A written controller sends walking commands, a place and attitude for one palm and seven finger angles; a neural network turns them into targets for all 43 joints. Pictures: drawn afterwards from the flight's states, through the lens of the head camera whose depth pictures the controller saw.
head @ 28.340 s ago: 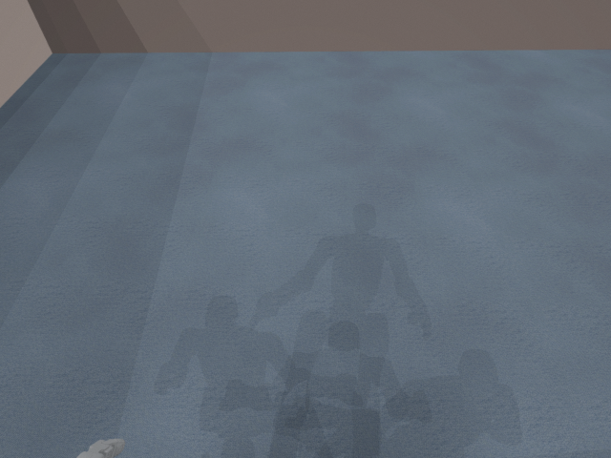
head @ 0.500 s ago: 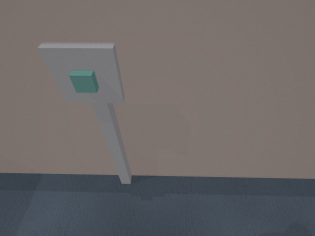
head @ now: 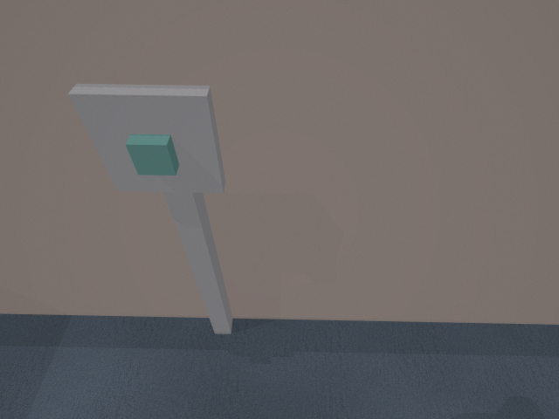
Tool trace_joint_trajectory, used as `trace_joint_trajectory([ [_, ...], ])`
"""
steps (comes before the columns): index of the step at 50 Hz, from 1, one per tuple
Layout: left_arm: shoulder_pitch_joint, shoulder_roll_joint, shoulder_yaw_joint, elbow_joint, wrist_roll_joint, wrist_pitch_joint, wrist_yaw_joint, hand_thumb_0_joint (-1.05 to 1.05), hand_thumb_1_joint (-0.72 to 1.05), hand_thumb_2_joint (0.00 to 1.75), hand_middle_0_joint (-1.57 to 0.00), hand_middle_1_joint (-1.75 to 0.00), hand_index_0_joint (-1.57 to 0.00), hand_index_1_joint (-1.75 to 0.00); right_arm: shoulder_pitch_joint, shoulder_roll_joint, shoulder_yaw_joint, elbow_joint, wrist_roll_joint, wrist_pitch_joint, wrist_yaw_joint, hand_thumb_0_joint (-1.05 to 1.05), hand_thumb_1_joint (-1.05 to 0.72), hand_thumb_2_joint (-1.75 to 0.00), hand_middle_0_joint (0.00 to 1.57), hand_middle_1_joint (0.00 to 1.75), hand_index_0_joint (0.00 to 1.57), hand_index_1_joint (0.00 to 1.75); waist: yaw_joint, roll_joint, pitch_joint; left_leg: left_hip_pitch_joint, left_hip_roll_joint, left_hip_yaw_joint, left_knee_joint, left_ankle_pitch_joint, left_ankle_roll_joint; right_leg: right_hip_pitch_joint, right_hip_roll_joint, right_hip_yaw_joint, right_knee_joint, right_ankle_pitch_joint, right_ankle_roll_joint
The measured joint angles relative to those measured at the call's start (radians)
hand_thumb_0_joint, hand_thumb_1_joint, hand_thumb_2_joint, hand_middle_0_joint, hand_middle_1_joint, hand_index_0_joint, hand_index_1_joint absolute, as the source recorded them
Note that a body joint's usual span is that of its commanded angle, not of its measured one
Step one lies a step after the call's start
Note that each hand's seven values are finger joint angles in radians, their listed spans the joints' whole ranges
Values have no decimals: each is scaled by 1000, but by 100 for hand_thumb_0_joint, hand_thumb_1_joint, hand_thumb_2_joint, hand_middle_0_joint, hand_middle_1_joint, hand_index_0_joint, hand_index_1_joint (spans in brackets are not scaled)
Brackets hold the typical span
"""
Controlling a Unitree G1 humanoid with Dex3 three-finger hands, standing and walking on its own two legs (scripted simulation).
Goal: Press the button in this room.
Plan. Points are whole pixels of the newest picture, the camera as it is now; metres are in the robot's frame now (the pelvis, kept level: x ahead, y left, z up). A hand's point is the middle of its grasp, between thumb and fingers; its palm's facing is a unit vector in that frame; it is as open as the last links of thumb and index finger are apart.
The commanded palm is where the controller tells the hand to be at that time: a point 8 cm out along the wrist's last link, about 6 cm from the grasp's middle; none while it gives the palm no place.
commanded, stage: raise the hand and make a fist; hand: left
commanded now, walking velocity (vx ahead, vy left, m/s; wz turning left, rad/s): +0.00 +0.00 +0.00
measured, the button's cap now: (154, 153) +0.48 +0.24 +0.12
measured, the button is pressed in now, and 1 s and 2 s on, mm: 0 0 0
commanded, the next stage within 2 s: aim a knuckle at the button in 2.00 s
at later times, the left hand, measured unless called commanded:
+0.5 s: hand out of the picture +0.11 +0.18 -0.04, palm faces +0.20 -0.98 -0.05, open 4.9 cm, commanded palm +0.11 +0.23 -0.01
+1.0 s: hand (130, 375) +0.17 +0.19 +0.04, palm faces +0.09 -0.99 -0.09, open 3.1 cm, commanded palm +0.14 +0.25 +0.04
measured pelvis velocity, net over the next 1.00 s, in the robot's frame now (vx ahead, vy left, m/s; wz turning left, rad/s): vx -0.03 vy -0.01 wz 0.03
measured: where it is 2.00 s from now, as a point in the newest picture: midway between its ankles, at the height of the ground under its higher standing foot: outside the picture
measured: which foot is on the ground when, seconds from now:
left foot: down 0.00-1.00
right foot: down 0.00-1.00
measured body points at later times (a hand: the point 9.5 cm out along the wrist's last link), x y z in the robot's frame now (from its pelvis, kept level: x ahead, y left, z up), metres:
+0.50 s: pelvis -0.02 -0.02 -0.06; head +0.02 +0.00 +0.38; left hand +0.10 +0.24 -0.03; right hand +0.24 -0.24 -0.08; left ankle -0.03 +0.10 -0.74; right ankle -0.01 -0.10 -0.74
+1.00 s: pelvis -0.03 -0.01 -0.04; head +0.01 -0.01 +0.40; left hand +0.16 +0.25 +0.04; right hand +0.12 -0.26 -0.13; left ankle -0.03 +0.10 -0.74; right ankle -0.02 -0.10 -0.74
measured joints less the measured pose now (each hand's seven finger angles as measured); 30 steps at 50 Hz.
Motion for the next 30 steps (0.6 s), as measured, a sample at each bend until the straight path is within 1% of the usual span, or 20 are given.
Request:
trace_joint_trajectory([
  [1, 1, -3, -3, 0, 2, -4, 6, 1, 92, 90, -20, -30, -20, -30, -5, -7, -1, -3, 2, 5, 1, 1, -91, -90, 20, 30, 20, 29, 2, 6, 0, -13, 7, -3, 18, -7, -2, -3, 6, -3, -3, 1, 1],
  [2, 53, -2, 14, -155, -36, 60, 12, 1, 93, 90, -21, -30, -20, -30, 4, -18, 1, -40, 12, 2, -3, 1, -92, -90, 20, 30, 20, 29, 2, 5, 3, -23, 11, -2, 33, -16, -2, -9, 9, -3, 2, 0, 1],
  [3, 117, 4, 29, -346, -63, 83, 21, 2, 94, 90, -21, -30, -20, -31, 24, -32, 2, -82, 21, -37, -17, 2, -92, -90, 20, 30, 20, 29, 11, -1, 6, -22, 9, 3, 33, -19, -1, -14, 7, 3, 11, -4, 1],
  [4, 166, 13, 31, -504, -85, 55, 41, 3, 95, 90, -22, -31, -21, -31, 39, -47, -1, -112, 28, -90, -31, 3, -93, -90, 21, 30, 21, 29, 17, -3, -2, -23, 6, 6, 33, -21, -1, -21, 4, 6, 22, -10, 1],
  [5, 195, 20, 30, -630, -100, 29, 65, 3, 95, 90, -22, -32, -22, -32, 46, -64, -10, -136, 36, -133, -40, 3, -93, -90, 21, 30, 21, 29, 16, 0, -17, -30, 1, 5, 36, -22, -1, -31, -1, 4, 33, -17, 2],
  [7, 200, 21, 32, -827, -137, -1, 87, 3, 95, 90, -24, -34, -23, -34, 36, -104, -30, -197, 49, -187, -45, 3, -93, -90, 21, 30, 21, 29, 0, 17, -37, -51, -8, -8, 57, -28, 2, -45, -12, -8, 55, -31, 7],
  [9, 166, 15, 46, -947, -151, -72, 72, 3, 94, 90, -27, -37, -26, -37, 0, -137, -52, -262, 42, -221, -42, 3, -92, -90, 20, 30, 20, 29, -19, 33, -65, -100, -11, -17, 101, -42, 6, -85, -19, -18, 90, -45, 9],
  [11, 131, 5, 69, -1007, -168, -179, 23, 2, 93, 90, -30, -41, -30, -41, -52, -152, -71, -329, 33, -234, -29, 2, -92, -90, 20, 30, 20, 29, -28, 32, -102, -170, -8, -11, 159, -63, 6, -160, -20, -12, 150, -64, 7],
  [12, 123, 0, 80, -1024, -182, -240, -16, 2, 93, 90, -32, -44, -32, -44, -80, -151, -79, -362, 30, -236, -19, 2, -92, -90, 20, 30, 20, 29, -29, 22, -119, -210, -4, -4, 194, -77, 4, -204, -19, -6, 188, -77, 5],
  [15, 143, -18, 95, -1046, -223, -414, -172, 1, 92, 90, -39, -51, -38, -51, -153, -137, -98, -464, 26, -232, 17, 2, -91, -90, 20, 30, 20, 29, -25, -23, -143, -317, 10, 9, 305, -123, -6, -319, -12, 7, 303, -120, -7],
  [16, 163, -21, 96, -1043, -227, -455, -221, 0, 92, 90, -41, -54, -41, -54, -170, -135, -102, -497, 26, -228, 27, 2, -91, -90, 20, 30, 20, 29, -22, -38, -144, -347, 15, 9, 341, -138, -8, -349, -10, 7, 337, -134, -11],
  [17, 190, -21, 96, -1043, -225, -477, -259, 0, 92, 90, -44, -56, -43, -57, -184, -134, -105, -530, 26, -222, 34, 1, -91, -90, 20, 30, 20, 29, -16, -51, -144, -376, 19, 7, 375, -152, -10, -377, -8, 5, 370, -148, -15],
  [19, 252, -12, 96, -1051, -216, -475, -297, 0, 91, 90, -49, -62, -49, -62, -204, -138, -109, -591, 26, -207, 38, 1, -91, -90, 20, 30, 20, 29, 2, -69, -141, -427, 25, 0, 438, -177, -14, -424, -6, -2, 427, -172, -23],
  [21, 311, 5, 103, -1066, -211, -450, -294, 0, 90, 90, -55, -68, -54, -68, -215, -141, -111, -636, 24, -192, 33, 1, -91, -90, 20, 30, 20, 29, 23, -73, -137, -471, 30, -14, 490, -196, -19, -458, -4, -16, 468, -191, -30],
  [22, 335, 12, 113, -1076, -211, -443, -281, 1, 90, 90, -58, -71, -57, -71, -217, -140, -110, -650, 23, -186, 30, 1, -91, -90, 20, 30, 20, 29, 33, -70, -137, -491, 32, -24, 512, -204, -21, -471, -3, -26, 483, -197, -32],
  [24, 369, 23, 137, -1111, -218, -450, -244, 1, 90, 90, -63, -77, -63, -77, -215, -135, -102, -666, 19, -181, 22, 1, -90, -90, 20, 30, 20, 29, 51, -56, -138, -527, 36, -47, 553, -216, -24, -491, -1, -49, 505, -207, -36],
  [26, 369, 30, 160, -1160, -234, -488, -220, 2, 90, 90, -69, -83, -68, -83, -210, -125, -84, -661, 17, -183, 14, 1, -90, -90, 20, 30, 20, 29, 65, -39, -141, -562, 39, -70, 590, -225, -27, -511, 0, -71, 524, -214, -39],
  [27, 356, 31, 167, -1183, -245, -513, -219, 2, 90, 90, -72, -86, -71, -86, -207, -120, -70, -652, 18, -186, 11, 1, -90, -90, 20, 30, 20, 29, 68, -28, -142, -579, 40, -80, 606, -228, -28, -520, 1, -82, 533, -216, -41],
  [29, 301, 32, 167, -1219, -266, -550, -246, 2, 90, 90, -77, -92, -76, -92, -201, -107, -39, -628, 21, -194, 7, 1, -90, -90, 20, 30, 20, 29, 69, -6, -139, -605, 42, -97, 635, -232, -31, -535, 3, -98, 547, -218, -44],
  [30, 264, 35, 161, -1229, -273, -554, -269, 2, 90, 90, -79, -95, -79, -95, -197, -100, -24, -616, 25, -196, 5, 1, -90, -90, 20, 30, 20, 29, 66, 4, -136, -614, 44, -103, 644, -233, -32, -539, 4, -104, 551, -217, -45],
])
